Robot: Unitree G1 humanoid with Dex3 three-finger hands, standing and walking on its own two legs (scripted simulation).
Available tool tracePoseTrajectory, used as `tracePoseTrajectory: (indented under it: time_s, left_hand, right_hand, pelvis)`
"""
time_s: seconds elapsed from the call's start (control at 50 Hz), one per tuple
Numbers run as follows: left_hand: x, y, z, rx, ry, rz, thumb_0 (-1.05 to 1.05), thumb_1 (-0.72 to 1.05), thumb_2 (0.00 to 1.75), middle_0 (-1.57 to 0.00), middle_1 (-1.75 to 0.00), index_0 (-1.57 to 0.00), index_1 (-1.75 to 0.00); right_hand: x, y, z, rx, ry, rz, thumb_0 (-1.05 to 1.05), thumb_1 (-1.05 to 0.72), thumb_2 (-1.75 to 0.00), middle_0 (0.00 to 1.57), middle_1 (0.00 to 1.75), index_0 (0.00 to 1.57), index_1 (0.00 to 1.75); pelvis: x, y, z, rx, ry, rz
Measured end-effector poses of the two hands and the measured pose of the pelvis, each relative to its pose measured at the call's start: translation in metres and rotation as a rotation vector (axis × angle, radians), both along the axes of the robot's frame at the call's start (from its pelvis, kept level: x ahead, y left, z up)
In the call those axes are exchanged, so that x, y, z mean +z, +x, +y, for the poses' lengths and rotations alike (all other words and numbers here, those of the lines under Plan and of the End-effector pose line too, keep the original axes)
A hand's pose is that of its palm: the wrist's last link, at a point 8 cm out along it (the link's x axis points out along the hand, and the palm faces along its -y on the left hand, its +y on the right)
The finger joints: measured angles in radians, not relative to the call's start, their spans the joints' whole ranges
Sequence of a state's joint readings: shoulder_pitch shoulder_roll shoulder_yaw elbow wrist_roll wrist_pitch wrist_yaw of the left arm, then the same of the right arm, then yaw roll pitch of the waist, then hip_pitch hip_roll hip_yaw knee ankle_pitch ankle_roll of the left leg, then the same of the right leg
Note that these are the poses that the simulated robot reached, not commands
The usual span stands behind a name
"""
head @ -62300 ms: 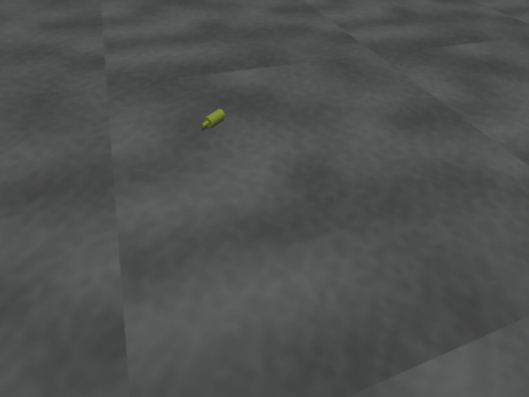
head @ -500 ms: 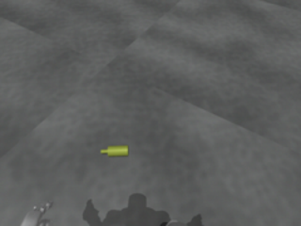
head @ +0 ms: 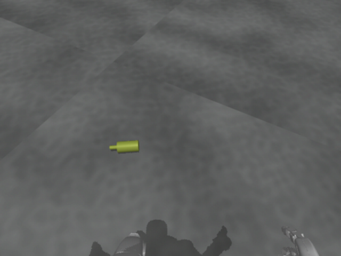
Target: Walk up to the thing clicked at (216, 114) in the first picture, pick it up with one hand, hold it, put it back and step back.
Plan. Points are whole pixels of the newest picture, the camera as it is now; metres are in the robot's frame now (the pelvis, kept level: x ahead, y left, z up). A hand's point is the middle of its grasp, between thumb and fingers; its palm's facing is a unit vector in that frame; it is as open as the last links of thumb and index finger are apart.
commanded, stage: step back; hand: left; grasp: from above
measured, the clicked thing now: (124, 146) +0.79 +0.30 -0.71
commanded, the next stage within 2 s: stand in 1.78 s
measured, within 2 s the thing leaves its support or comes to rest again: neither
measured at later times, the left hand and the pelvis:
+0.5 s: hand out of the picture -0.07 +0.24 -0.13, palm faces +0.07 -0.94 -0.33, open 7.4 cm; pelvis -0.17 -0.03 +0.02, yaw +5 degrees
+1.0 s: hand out of the picture -0.25 +0.25 -0.13, palm faces +0.10 -0.90 -0.42, open 7.4 cm; pelvis -0.28 -0.04 +0.01, yaw +5 degrees
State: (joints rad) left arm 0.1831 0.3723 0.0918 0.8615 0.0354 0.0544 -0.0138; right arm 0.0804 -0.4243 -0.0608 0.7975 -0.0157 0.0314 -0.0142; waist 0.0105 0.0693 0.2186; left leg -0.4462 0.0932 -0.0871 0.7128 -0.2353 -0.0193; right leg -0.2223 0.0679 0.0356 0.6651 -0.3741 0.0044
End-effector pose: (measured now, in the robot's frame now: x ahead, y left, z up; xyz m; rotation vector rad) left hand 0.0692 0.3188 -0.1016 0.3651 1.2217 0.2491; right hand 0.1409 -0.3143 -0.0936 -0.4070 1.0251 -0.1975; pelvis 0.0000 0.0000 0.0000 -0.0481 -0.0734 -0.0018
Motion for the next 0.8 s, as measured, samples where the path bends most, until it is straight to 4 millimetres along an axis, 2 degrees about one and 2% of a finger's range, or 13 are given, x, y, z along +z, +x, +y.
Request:
tracePoseTrajectory:
  time_s: [0.08, 0.18, 0.26, 0.34, 0.44, 0.54, 0.6, 0.66, 0.7, 0.74, 0.8]
  left_hand:
    - [0.017, -0.033, -0.018, 0.007, -0.003, -0.013, 0.01, 0.90, 0.90, -0.21, -0.30, -0.20, -0.30]
    - [0.030, -0.047, -0.023, 0.011, 0.017, -0.075, 0.01, 0.90, 0.90, -0.21, -0.30, -0.20, -0.30]
    - [0.025, -0.054, -0.020, 0.001, 0.028, -0.153, 0.01, 0.90, 0.90, -0.21, -0.30, -0.20, -0.30]
    - [0.007, -0.073, -0.015, 0.004, 0.004, -0.200, 0.01, 0.90, 0.90, -0.21, -0.30, -0.20, -0.30]
    - [0.002, -0.120, -0.029, 0.025, -0.054, -0.136, 0.01, 0.90, 0.90, -0.21, -0.30, -0.20, -0.30]
    - [0.002, -0.175, -0.038, 0.048, -0.065, -0.100, 0.01, 0.90, 0.90, -0.21, -0.30, -0.20, -0.30]
    - [-0.002, -0.210, -0.044, 0.038, -0.046, -0.065, 0.01, 0.90, 0.90, -0.21, -0.30, -0.20, -0.30]
    - [-0.006, -0.247, -0.053, 0.026, -0.015, -0.026, 0.01, 0.90, 0.90, -0.21, -0.30, -0.20, -0.30]
    - [-0.002, -0.272, -0.062, 0.034, -0.011, -0.003, 0.01, 0.90, 0.90, -0.21, -0.30, -0.20, -0.30]
    - [0.004, -0.296, -0.067, 0.048, -0.008, 0.006, 0.01, 0.90, 0.90, -0.21, -0.30, -0.20, -0.30]
    - [0.014, -0.319, -0.067, 0.079, 0.006, 0.016, 0.01, 0.90, 0.90, -0.21, -0.30, -0.20, -0.30]
  right_hand:
    - [-0.003, -0.040, -0.007, -0.029, 0.034, 0.053, 0.01, -0.90, -0.90, 0.20, 0.30, 0.20, 0.30]
    - [-0.005, -0.097, -0.014, -0.021, 0.031, 0.131, 0.01, -0.90, -0.90, 0.20, 0.30, 0.20, 0.30]
    - [-0.010, -0.140, -0.014, 0.001, 0.005, 0.202, 0.01, -0.90, -0.90, 0.20, 0.30, 0.20, 0.30]
    - [-0.012, -0.179, -0.007, 0.016, -0.014, 0.233, 0.01, -0.90, -0.90, 0.20, 0.30, 0.20, 0.30]
    - [0.007, -0.216, -0.008, 0.019, -0.016, 0.213, 0.01, -0.90, -0.90, 0.21, 0.30, 0.21, 0.30]
    - [0.020, -0.225, -0.020, 0.035, -0.032, 0.143, 0.01, -0.90, -0.90, 0.21, 0.30, 0.21, 0.30]
    - [0.019, -0.227, -0.031, 0.048, -0.027, 0.080, 0.01, -0.90, -0.90, 0.21, 0.30, 0.21, 0.30]
    - [0.009, -0.233, -0.045, 0.046, -0.006, 0.021, 0.01, -0.90, -0.90, 0.21, 0.30, 0.21, 0.30]
    - [0.003, -0.245, -0.052, 0.032, 0.008, 0.013, 0.01, -0.90, -0.90, 0.21, 0.30, 0.20, 0.30]
    - [0.002, -0.262, -0.053, 0.019, 0.027, 0.035, 0.00, -0.90, -0.90, 0.20, 0.30, 0.20, 0.30]
    - [0.001, -0.288, -0.055, 0.005, 0.054, 0.076, 0.01, -0.90, -0.90, 0.20, 0.30, 0.20, 0.30]
  pelvis:
    - [0.011, -0.022, -0.010, -0.007, 0.076, 0.017]
    - [0.017, -0.052, -0.016, 0.028, 0.084, 0.048]
    - [0.010, -0.083, -0.018, 0.074, 0.060, 0.049]
    - [0.000, -0.121, -0.019, 0.100, 0.087, 0.021]
    - [0.011, -0.153, -0.022, 0.100, 0.032, 0.009]
    - [0.017, -0.187, -0.033, 0.072, 0.018, 0.036]
    - [0.012, -0.210, -0.042, 0.045, 0.030, 0.041]
    - [0.002, -0.234, -0.054, 0.016, 0.028, 0.029]
    - [0.002, -0.247, -0.058, 0.037, -0.014, 0.001]
    - [0.007, -0.254, -0.062, 0.026, 0.019, 0.007]
    - [0.014, -0.262, -0.063, 0.026, 0.057, 0.013]
